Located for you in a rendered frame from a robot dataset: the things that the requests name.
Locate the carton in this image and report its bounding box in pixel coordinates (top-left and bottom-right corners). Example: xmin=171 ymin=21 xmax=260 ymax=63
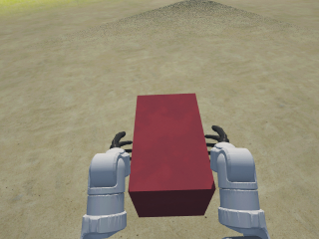
xmin=128 ymin=93 xmax=216 ymax=218

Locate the robot left forearm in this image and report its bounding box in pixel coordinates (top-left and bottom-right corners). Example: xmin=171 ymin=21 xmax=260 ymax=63
xmin=80 ymin=147 xmax=131 ymax=239

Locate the right robot hand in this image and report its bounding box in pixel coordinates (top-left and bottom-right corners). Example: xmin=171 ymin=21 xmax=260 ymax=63
xmin=204 ymin=125 xmax=229 ymax=155

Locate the robot right forearm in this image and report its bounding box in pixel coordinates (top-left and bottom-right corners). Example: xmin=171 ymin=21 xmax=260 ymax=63
xmin=210 ymin=141 xmax=270 ymax=239

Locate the left robot hand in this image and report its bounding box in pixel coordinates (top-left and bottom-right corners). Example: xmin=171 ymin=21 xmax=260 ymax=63
xmin=110 ymin=131 xmax=133 ymax=160

